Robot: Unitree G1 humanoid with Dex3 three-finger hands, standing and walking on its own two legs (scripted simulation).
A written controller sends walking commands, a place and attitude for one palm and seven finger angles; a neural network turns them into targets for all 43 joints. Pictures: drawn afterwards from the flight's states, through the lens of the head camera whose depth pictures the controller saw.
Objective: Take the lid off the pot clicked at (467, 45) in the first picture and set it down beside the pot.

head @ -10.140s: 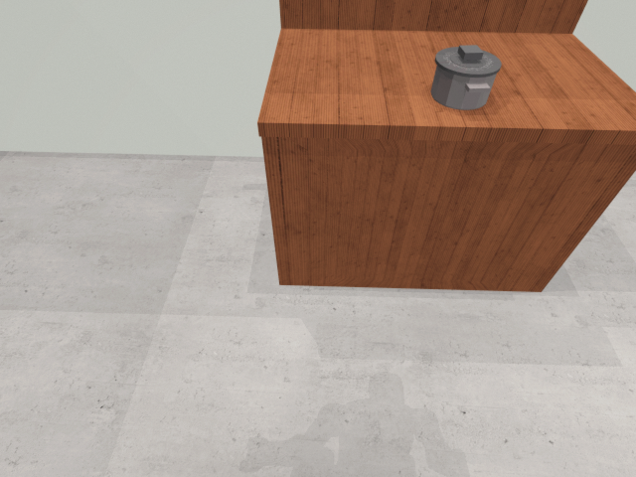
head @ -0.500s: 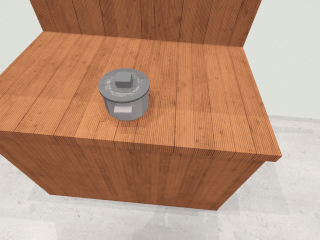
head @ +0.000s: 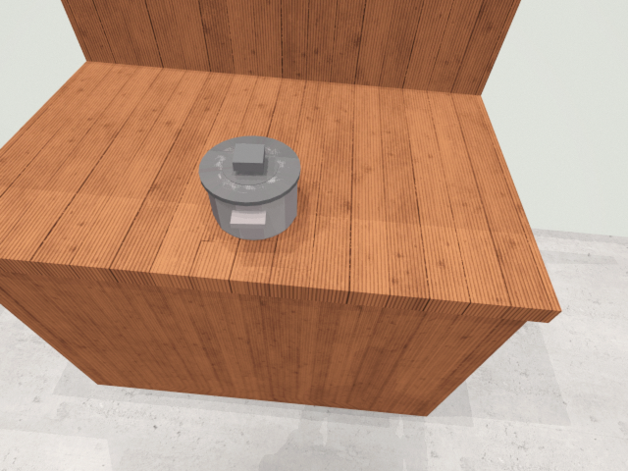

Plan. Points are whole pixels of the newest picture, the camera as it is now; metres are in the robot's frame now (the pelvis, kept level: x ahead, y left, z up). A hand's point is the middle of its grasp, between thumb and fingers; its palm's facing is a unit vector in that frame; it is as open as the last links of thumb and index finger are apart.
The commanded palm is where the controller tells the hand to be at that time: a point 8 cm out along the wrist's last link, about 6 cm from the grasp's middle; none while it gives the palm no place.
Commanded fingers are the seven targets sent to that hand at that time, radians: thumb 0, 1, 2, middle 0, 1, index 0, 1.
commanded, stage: look again from close up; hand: left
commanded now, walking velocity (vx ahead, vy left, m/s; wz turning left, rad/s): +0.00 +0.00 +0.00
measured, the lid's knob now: (249, 157) +0.54 +0.15 +0.08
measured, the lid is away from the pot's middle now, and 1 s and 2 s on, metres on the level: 0.00 0.00 0.00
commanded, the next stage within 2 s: lift the closed hand beside the body in 0.32 s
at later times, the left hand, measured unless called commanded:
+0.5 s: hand out of the picture +0.04 +0.19 -0.16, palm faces +0.10 -0.96 -0.25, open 7.2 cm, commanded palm +0.09 +0.22 -0.06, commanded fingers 0.00 0.90 0.90 -0.42 -0.54 -0.42 -0.54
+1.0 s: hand out of the picture +0.10 +0.20 -0.01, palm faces +0.34 -0.88 -0.32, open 3.2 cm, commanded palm +0.06 +0.24 +0.02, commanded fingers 0.00 0.90 0.90 -1.30 -1.50 -1.30 -1.50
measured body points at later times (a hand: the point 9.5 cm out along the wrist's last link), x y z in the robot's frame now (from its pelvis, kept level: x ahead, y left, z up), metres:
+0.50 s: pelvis +0.00 +0.00 +0.00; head +0.03 +0.01 +0.45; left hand +0.03 +0.24 -0.14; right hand +0.01 -0.22 -0.15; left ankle -0.04 +0.09 -0.74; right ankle +0.01 -0.16 -0.74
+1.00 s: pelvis -0.01 -0.03 +0.00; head -0.01 -0.04 +0.45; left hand +0.08 +0.24 +0.01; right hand +0.24 -0.22 -0.04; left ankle -0.04 +0.09 -0.74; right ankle +0.01 -0.16 -0.74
